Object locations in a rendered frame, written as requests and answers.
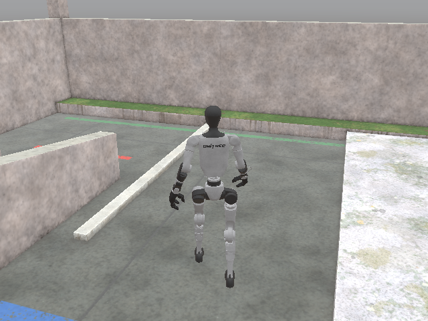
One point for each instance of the robot right hand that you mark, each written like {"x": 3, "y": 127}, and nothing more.
{"x": 244, "y": 181}

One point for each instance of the robot right upper arm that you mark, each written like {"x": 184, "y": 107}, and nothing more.
{"x": 237, "y": 150}

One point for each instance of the right robot foot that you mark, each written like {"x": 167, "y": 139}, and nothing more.
{"x": 229, "y": 281}

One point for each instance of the robot left upper arm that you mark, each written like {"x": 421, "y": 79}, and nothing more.
{"x": 189, "y": 152}

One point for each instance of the robot left hand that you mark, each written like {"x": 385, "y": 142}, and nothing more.
{"x": 172, "y": 199}

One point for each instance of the robot left forearm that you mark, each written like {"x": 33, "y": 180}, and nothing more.
{"x": 181, "y": 176}

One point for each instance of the robot right forearm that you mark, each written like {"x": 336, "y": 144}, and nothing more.
{"x": 243, "y": 172}

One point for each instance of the robot left shin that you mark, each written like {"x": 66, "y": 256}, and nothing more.
{"x": 198, "y": 234}

